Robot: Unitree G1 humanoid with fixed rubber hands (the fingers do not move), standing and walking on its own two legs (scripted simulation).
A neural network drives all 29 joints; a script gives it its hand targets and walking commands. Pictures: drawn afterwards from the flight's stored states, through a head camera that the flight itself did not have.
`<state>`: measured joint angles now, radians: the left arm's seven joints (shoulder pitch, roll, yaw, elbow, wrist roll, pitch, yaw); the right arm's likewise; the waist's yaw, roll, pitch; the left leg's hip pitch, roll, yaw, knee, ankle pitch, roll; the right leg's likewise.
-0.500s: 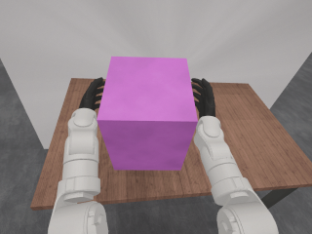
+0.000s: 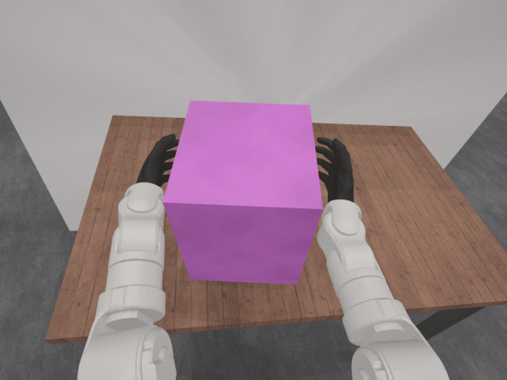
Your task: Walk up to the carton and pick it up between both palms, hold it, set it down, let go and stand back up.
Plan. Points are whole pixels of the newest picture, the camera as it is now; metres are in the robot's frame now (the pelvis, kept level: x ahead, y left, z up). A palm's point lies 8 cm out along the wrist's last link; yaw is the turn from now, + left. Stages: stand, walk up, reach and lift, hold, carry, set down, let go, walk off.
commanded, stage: set down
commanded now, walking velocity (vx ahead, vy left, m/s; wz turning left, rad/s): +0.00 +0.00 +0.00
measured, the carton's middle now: (246, 197) +0.41 -0.01 +0.05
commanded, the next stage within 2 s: none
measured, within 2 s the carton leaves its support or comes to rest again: neither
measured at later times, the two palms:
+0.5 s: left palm (158, 194) +0.41 +0.14 +0.06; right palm (329, 209) +0.36 -0.15 +0.08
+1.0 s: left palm (159, 196) +0.43 +0.14 +0.04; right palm (324, 215) +0.36 -0.15 +0.06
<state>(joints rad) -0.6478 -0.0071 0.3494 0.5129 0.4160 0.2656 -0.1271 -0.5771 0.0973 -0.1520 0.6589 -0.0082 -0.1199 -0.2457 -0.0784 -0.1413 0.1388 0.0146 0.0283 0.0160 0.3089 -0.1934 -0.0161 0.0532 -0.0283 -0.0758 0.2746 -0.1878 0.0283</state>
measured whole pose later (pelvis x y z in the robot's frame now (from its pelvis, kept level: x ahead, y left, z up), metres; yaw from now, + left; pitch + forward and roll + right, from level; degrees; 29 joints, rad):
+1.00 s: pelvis +0.01 +0.00 +0.00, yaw +0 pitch +4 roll -1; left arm -0.73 0.03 0.38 0.82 0.42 0.01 -0.11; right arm -0.59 0.15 -0.32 0.89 -0.16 -0.39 -0.28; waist -0.08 -0.14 0.06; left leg -0.22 0.03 0.02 0.32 -0.18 -0.02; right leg -0.18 -0.03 -0.08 0.27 -0.16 0.03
